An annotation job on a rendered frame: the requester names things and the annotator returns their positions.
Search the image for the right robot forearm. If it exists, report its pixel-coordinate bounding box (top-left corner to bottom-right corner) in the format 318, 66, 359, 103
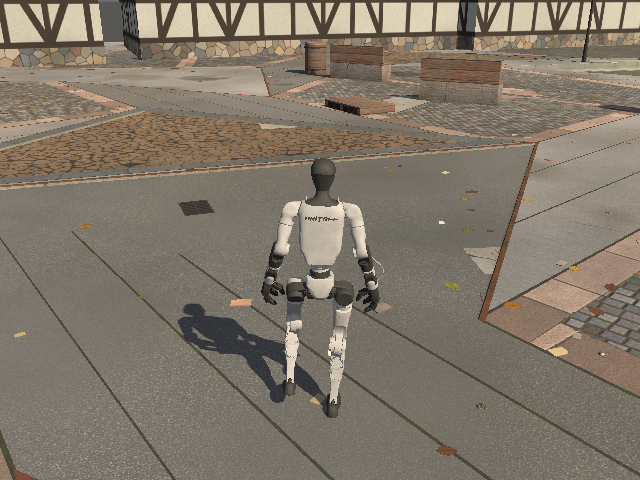
358, 244, 378, 290

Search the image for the left robot forearm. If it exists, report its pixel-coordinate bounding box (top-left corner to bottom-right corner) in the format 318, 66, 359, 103
264, 241, 284, 285

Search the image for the robot left hand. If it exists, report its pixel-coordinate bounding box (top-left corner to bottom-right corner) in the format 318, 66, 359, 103
261, 282, 285, 305

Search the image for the robot right upper arm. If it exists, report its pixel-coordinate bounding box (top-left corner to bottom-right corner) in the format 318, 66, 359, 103
343, 202, 368, 259

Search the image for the robot right hand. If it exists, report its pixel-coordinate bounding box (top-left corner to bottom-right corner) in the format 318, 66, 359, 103
356, 286, 380, 313

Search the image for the robot right foot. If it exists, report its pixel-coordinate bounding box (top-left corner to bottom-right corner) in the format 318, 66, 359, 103
326, 392, 341, 418

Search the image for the robot left upper arm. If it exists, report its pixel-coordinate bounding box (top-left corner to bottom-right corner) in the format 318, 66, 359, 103
273, 201, 301, 257

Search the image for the robot left thigh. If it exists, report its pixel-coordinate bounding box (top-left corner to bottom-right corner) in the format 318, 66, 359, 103
286, 277, 306, 332

